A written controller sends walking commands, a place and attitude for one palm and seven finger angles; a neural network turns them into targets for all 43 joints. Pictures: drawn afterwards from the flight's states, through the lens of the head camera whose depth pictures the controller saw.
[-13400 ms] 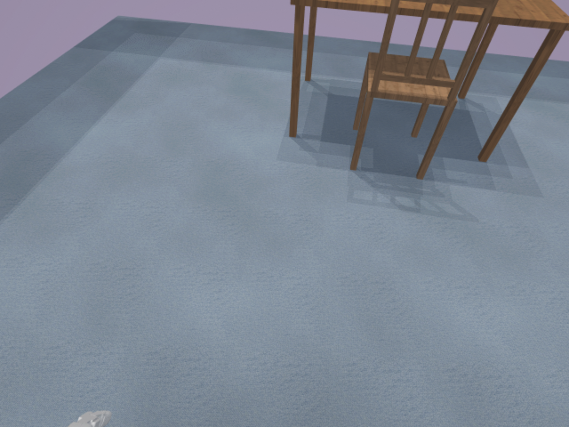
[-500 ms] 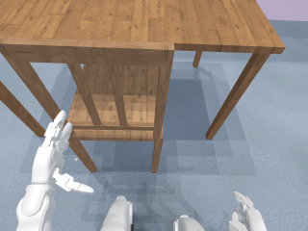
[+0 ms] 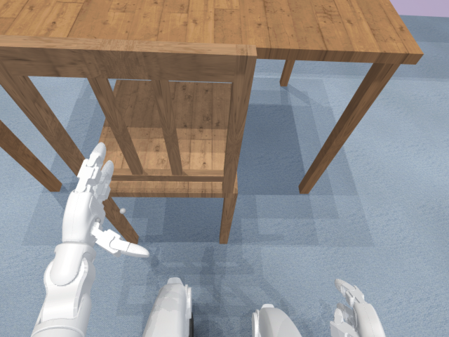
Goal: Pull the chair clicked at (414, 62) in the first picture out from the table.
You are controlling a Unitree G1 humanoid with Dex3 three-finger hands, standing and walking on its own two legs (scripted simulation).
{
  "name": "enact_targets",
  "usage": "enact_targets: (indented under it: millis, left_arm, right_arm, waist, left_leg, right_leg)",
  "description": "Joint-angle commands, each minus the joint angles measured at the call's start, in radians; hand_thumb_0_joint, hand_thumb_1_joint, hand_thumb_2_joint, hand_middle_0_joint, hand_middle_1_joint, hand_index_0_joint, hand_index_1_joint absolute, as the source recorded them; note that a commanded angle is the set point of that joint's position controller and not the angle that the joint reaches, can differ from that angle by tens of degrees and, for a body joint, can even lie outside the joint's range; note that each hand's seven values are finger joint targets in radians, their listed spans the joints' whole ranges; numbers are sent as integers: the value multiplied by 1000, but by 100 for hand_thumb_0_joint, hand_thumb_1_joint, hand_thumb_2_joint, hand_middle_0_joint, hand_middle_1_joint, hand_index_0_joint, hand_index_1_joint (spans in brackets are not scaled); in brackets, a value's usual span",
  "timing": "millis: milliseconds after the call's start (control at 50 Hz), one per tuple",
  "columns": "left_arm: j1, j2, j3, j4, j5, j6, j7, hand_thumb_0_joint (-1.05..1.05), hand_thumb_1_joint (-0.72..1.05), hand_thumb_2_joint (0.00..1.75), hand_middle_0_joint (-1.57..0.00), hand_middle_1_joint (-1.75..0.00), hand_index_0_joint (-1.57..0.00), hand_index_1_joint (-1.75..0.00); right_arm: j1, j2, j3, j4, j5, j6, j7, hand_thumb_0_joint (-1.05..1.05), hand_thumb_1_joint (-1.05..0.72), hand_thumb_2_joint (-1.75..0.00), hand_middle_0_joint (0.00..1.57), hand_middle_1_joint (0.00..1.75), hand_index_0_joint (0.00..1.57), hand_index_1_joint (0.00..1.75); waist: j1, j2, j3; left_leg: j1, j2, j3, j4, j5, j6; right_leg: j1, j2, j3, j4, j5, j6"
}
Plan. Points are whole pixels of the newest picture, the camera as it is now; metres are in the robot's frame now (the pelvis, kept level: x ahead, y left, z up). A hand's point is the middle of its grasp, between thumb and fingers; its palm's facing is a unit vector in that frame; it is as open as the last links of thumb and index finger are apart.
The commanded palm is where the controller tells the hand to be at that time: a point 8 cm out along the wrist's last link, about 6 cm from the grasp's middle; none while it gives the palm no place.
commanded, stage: aim the fingers beside a spindle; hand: left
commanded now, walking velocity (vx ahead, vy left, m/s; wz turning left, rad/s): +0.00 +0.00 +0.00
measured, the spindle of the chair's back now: (121, 133) +0.47 +0.22 +0.04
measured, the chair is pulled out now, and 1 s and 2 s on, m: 0.00 0.00 0.00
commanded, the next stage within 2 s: push the fingers through the gap in 0.66 s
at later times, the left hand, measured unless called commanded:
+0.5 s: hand (123, 212) +0.32 +0.18 +0.02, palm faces +0.03 -1.00 -0.04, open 16.9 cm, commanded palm +0.30 +0.24 +0.03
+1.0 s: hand (120, 204) +0.33 +0.19 +0.02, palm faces +0.03 -1.00 -0.04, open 16.9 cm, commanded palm +0.32 +0.25 +0.03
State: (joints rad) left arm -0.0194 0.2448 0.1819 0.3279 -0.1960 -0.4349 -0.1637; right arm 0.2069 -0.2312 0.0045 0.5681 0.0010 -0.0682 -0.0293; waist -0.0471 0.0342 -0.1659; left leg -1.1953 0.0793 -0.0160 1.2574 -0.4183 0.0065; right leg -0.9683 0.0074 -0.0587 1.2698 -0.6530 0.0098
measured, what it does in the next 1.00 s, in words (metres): stands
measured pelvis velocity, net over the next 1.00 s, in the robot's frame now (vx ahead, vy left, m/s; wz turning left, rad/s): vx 0.00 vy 0.00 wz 0.00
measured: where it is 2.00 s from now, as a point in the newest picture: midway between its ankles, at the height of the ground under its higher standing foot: outside the picture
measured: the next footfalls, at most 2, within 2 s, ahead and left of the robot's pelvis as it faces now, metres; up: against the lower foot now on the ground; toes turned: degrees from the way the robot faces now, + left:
none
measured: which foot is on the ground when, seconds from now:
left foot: down 0.00-1.00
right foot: down 0.00-1.00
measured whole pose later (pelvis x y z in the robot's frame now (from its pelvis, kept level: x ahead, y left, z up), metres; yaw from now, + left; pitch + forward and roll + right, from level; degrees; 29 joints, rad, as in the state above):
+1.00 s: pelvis +0.00 +0.00 -0.01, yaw +0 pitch +21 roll -4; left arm -0.09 0.28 0.23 0.40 -0.22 -0.45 -0.21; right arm 0.19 -0.24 0.00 0.60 0.00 -0.06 -0.05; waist -0.05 0.03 -0.17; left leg -1.23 0.08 -0.03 1.29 -0.43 0.00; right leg -1.00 0.02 -0.07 1.30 -0.67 0.00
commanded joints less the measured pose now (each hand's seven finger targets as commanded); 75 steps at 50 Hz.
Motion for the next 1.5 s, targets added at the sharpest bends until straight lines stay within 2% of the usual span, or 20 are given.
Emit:
enact_targets:
  millis: [0,80,260,380,420,480,540,580,640,700,780,860,960,1020,1080,1140,1160,1240,1300,1480]
  left_arm:
    - [-184,137,60,-193,-9,-77,5,0,-50,30,-6,-8,-6,-8]
    - [-120,161,89,-216,-20,-76,6,0,-50,30,-6,-8,-6,-8]
    - [-125,156,92,-211,-39,-92,-17,0,-50,30,-6,-8,-6,-8]
    - [-181,135,50,-219,-38,-102,-38,0,-50,30,-6,-8,-6,-8]
    - [-152,136,50,-237,-38,-99,-34,0,-50,30,-6,-8,-6,-8]
    - [-101,168,93,-208,-36,-85,-18,0,-50,30,-6,-8,-6,-8]
    - [-74,182,120,-205,-38,-79,-13,0,-50,30,-6,-8,-6,-8]
    - [-96,194,134,-189,-39,-80,-12,0,-50,30,-6,-8,-6,-8]
    - [-73,187,132,-224,-52,-94,-27,0,-50,30,-6,-8,-6,-8]
    - [-77,159,99,-216,-59,-96,-47,0,-50,30,-6,-8,-6,-8]
    - [-158,152,73,-202,-57,-98,-62,0,-50,30,-6,-8,-6,-8]
    - [-274,177,84,-175,-44,-100,-56,0,-50,30,-6,-8,-6,-8]
    - [-267,228,141,-135,-39,-77,-45,0,-50,30,-6,-8,-6,-8]
    - [-272,209,126,-128,-40,-62,-43,0,-50,30,-6,-8,-6,-8]
    - [-279,197,120,-66,-38,-46,-37,0,-50,30,-6,-8,-6,-8]
    - [-352,187,103,-51,-31,-53,-33,0,-50,30,-6,-8,-6,-8]
    - [-353,211,126,-44,-27,-59,-30,0,-50,30,-6,-8,-6,-8]
    - [-403,207,115,-55,-19,-85,-25,0,-50,30,-6,-8,-6,-8]
    - [-455,239,138,-6,-12,-89,-21,0,-50,30,-6,-8,-6,-8]
    - [-562,253,142,73,-6,-81,-29,0,-50,30,-6,-8,-6,-8]
  right_arm:
    - [5,-159,-67,-124,1,-34,-6,0,-90,-90,20,30,20,30]
    - [5,-159,-69,-134,2,-26,-3,0,-90,-90,20,30,20,30]
    - [2,-156,-72,-118,8,-21,-12,0,-90,-90,20,30,20,30]
    - [2,-159,-72,-108,9,-36,-18,0,-90,-90,20,30,20,30]
    - [0,-159,-74,-111,9,-41,-16,0,-90,-90,20,30,20,30]
    - [0,-159,-73,-114,7,-35,-16,0,-90,-90,20,30,20,30]
    - [-4,-153,-71,-124,7,-24,-10,0,-90,-90,20,30,20,30]
    - [-5,-152,-69,-121,7,-19,-12,0,-90,-90,20,30,20,30]
    - [-10,-150,-68,-129,9,-22,-10,0,-90,-90,20,30,20,30]
    - [-11,-153,-69,-124,10,-28,-14,0,-90,-90,20,30,20,30]
    - [-4,-160,-69,-103,11,-38,-22,0,-90,-90,20,30,20,30]
    - [-2,-166,-68,-88,7,-44,-29,0,-90,-90,20,30,20,30]
    - [7,-166,-66,-91,5,-34,-27,0,-90,-90,20,30,20,30]
    - [15,-165,-66,-93,5,-27,-19,0,-90,-90,20,30,20,30]
    - [25,-167,-65,-90,6,-18,-14,0,-90,-90,20,30,20,30]
    - [30,-170,-65,-87,6,-10,-11,0,-90,-90,20,30,20,30]
    - [36,-173,-69,-83,6,-8,-12,0,-90,-90,20,30,20,30]
    - [43,-171,-70,-81,1,-5,-9,0,-90,-90,20,30,20,30]
    - [52,-176,-68,-63,-1,2,-10,0,-90,-90,20,30,20,30]
    - [72,-181,-66,-48,-3,23,-10,0,-90,-90,20,30,20,30]
  waist:
    - [-1,57,-337]
    - [18,51,-371]
    - [-8,10,-327]
    - [-20,53,-328]
    - [-8,79,-355]
    - [6,32,-342]
    - [17,29,-335]
    - [6,8,-311]
    - [16,52,-337]
    - [-2,35,-328]
    - [-30,23,-301]
    - [-27,61,-315]
    - [5,85,-378]
    - [3,86,-394]
    - [-10,41,-348]
    - [-23,48,-332]
    - [-19,45,-336]
    - [-18,74,-377]
    - [-27,58,-364]
    - [-34,86,-388]
  left_leg:
    - [489,-31,-42,-146,126,13]
    - [494,-31,-35,-149,162,15]
    - [445,-33,-21,-132,145,23]
    - [468,-33,-29,-125,136,24]
    - [502,-31,-34,-133,146,19]
    - [469,-32,-31,-134,156,23]
    - [445,-37,-19,-135,165,21]
    - [421,-36,-18,-129,150,25]
    - [445,-36,-14,-136,159,21]
    - [438,-35,-16,-126,154,25]
    - [435,-32,-28,-115,131,28]
    - [438,-35,-35,-115,82,24]
    - [483,-32,-34,-127,145,18]
    - [514,-29,-38,-134,181,16]
    - [474,-29,-40,-135,160,19]
    - [465,-31,-39,-137,130,18]
    - [475,-28,-40,-137,136,15]
    - [502,-30,-41,-135,155,14]
    - [486,-28,-45,-130,142,15]
    - [519,-26,-54,-127,163,13]
  right_leg:
    - [-78,28,-9,-198,231,-30]
    - [-34,30,-5,-202,263,-31]
    - [-28,29,7,-213,276,-22]
    - [-63,27,4,-209,254,-25]
    - [-67,24,1,-208,253,-27]
    - [-38,28,3,-210,271,-26]
    - [-6,26,8,-210,298,-25]
    - [-10,30,11,-213,291,-23]
    - [0,28,11,-215,293,-25]
    - [-16,29,13,-217,289,-21]
    - [-60,30,8,-214,259,-21]
    - [-95,27,7,-208,201,-25]
    - [-57,28,5,-205,245,-31]
    - [-54,31,0,-206,276,-30]
    - [-57,35,-3,-212,265,-28]
    - [-82,33,-4,-212,240,-26]
    - [-81,34,-4,-211,243,-28]
    - [-84,33,-4,-203,248,-29]
    - [-94,34,-3,-204,240,-29]
    - [-110,36,-6,-202,250,-33]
